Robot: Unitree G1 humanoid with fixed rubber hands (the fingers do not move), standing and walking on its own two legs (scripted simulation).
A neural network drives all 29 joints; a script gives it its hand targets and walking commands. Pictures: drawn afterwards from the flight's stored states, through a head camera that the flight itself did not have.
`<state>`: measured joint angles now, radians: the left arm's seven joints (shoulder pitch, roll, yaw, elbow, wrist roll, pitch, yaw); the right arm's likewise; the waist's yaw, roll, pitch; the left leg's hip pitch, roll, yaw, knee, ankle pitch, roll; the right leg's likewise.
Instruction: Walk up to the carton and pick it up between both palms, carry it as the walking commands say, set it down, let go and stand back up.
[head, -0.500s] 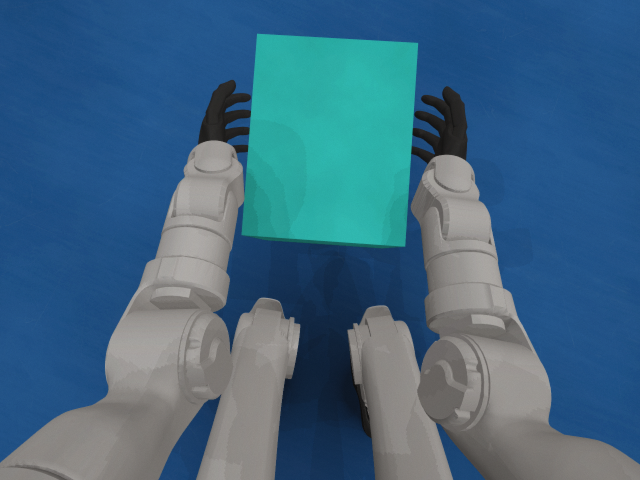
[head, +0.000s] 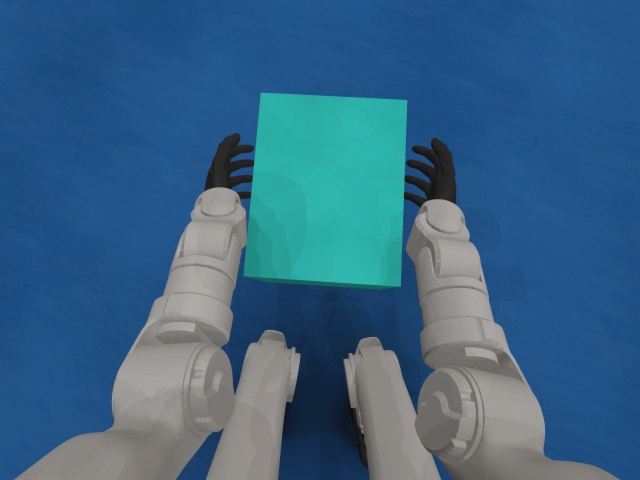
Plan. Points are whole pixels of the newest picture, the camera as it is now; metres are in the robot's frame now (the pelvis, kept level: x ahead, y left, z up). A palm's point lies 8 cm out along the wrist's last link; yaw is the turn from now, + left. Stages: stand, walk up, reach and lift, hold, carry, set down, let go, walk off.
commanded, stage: reach and lift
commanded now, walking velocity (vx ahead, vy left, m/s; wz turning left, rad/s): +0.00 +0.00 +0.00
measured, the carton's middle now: (327, 203) +0.48 +0.01 -0.14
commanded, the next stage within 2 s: none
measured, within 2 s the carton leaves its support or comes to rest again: neither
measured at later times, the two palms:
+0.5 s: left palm (208, 183) +0.43 +0.14 +0.02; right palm (465, 195) +0.43 -0.12 +0.03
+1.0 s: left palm (189, 166) +0.41 +0.14 +0.09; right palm (508, 185) +0.41 -0.13 +0.10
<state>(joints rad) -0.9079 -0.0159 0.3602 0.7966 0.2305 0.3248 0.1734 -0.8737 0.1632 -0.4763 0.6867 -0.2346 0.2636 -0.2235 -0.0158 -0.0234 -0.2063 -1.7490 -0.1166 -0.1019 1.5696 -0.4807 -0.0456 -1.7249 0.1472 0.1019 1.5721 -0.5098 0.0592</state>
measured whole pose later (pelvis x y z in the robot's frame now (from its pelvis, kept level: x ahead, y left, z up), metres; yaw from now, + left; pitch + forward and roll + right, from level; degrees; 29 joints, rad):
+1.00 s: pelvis +0.04 +0.00 +0.14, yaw +1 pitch +25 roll +0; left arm -0.57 -0.11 0.33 0.68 0.25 0.28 0.12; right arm -0.52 0.24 -0.42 0.56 -0.26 0.22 -0.14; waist -0.03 -0.02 -0.17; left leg -1.08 -0.11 -0.14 1.02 -0.37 -0.02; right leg -1.06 0.11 0.14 1.03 -0.40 0.03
